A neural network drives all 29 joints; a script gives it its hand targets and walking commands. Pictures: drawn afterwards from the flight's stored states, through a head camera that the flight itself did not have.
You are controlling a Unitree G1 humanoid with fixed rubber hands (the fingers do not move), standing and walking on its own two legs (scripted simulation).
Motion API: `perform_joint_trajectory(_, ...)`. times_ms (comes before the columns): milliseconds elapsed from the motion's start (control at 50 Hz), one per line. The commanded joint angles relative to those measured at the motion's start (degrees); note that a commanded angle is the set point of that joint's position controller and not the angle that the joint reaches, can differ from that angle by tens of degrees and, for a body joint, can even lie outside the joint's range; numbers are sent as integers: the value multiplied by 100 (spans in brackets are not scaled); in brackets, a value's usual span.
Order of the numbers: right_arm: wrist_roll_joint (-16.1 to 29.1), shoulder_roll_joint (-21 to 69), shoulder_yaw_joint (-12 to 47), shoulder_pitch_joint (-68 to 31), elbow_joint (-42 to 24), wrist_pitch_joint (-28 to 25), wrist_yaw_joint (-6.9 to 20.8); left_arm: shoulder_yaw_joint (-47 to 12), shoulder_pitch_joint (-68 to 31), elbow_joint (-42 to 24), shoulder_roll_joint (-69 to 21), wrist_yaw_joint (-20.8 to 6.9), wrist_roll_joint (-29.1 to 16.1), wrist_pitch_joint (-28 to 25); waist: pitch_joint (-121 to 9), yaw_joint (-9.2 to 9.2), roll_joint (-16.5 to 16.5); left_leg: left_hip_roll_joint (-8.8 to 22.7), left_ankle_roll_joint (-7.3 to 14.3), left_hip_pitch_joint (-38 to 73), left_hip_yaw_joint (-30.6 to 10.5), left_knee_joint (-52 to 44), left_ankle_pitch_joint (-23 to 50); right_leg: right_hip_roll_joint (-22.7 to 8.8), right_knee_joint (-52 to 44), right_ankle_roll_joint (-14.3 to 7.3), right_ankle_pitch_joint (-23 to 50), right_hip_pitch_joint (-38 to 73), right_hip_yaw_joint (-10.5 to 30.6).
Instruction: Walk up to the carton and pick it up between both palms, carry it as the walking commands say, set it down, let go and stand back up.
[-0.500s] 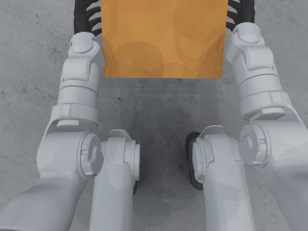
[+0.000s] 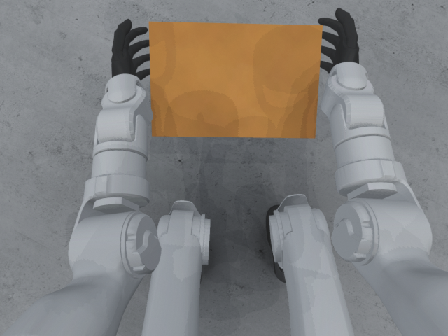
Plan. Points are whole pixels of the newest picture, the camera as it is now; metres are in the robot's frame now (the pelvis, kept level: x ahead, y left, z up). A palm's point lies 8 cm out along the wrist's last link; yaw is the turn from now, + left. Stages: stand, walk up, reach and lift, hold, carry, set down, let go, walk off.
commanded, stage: reach and lift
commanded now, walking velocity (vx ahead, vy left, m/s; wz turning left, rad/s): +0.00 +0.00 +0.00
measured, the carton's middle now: (232, 89) +0.51 -0.01 -0.17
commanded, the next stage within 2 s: none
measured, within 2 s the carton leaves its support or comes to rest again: neither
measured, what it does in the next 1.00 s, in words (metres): rises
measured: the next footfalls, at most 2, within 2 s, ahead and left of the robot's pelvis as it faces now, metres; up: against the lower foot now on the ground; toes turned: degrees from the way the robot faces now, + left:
none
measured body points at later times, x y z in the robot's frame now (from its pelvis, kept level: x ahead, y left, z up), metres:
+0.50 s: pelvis +0.00 +0.00 +0.05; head +0.27 -0.01 +0.41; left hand +0.51 +0.15 -0.02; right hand +0.51 -0.18 -0.02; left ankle +0.10 +0.13 -0.40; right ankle +0.12 -0.13 -0.40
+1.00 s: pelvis +0.02 +0.00 +0.11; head +0.23 -0.01 +0.50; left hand +0.49 +0.16 +0.06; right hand +0.49 -0.18 +0.05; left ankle +0.10 +0.13 -0.40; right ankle +0.12 -0.13 -0.40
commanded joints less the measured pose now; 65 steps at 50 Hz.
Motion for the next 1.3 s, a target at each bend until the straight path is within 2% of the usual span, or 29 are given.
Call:
perform_joint_trajectory(0,836,5767,2940,-3340,-446,-116,2333,-2996,-3578,-515,-5486,-2153,-953,-171,-7299,-38,-196,-408,168,3414,883,-1066,2068,419,-827,-144,2188,4645,-942)
perform_joint_trajectory(80,765,5687,2872,-3232,-307,-128,2300,-3002,-3535,-421,-5474,-2139,-922,-191,-6818,-46,-140,-384,180,3341,876,-1256,1739,420,-1051,-157,1796,4459,-890)
perform_joint_trajectory(220,567,5713,2490,-3358,56,-75,2331,-2620,-3660,-59,-5453,-2176,-695,-148,-6230,1,-175,-346,247,3350,880,-1582,908,388,-1451,-202,802,4336,-872)
perform_joint_trajectory(300,511,5810,2394,-3408,136,-4,2377,-2480,-3706,13,-5506,-2220,-615,-83,-6185,56,-209,-337,265,3552,889,-1758,725,387,-1632,-206,555,4481,-888)
perform_joint_trajectory(400,491,5935,2422,-3226,106,38,2432,-2473,-3510,-54,-5611,-2274,-586,-21,-6363,63,-207,-356,246,3897,868,-1924,1018,420,-1763,-191,843,4750,-909)
perform_joint_trajectory(580,557,6127,2788,-2631,-220,-35,2418,-2839,-2899,-283,-5833,-2289,-713,-76,-6758,-15,-137,-418,210,4227,795,-2161,1753,485,-1963,-161,1733,5352,-807)
perform_joint_trajectory(680,607,6115,2859,-2556,-237,-54,2395,-2905,-2851,-324,-5780,-2271,-748,-99,-6534,29,-176,-395,233,4351,749,-2368,1531,468,-2188,-170,1476,5483,-746)
perform_joint_trajectory(800,488,6131,2642,-2490,-21,-20,2392,-2708,-2809,-93,-5760,-2292,-646,-78,-6126,45,-223,-367,273,4464,733,-2641,1051,438,-2502,-189,942,5602,-706)
perform_joint_trajectory(900,382,6165,2501,-2360,99,10,2433,-2560,-2700,35,-5824,-2319,-550,-51,-5929,49,-190,-354,272,4726,711,-2873,963,431,-2727,-202,798,5734,-708)
perform_joint_trajectory(1280,458,6417,2904,-1312,-251,-87,2485,-2968,-1616,-227,-6037,-2417,-611,-111,-5944,45,-132,-355,252,5684,515,-3649,1899,451,-3409,-183,1774,6837,-533)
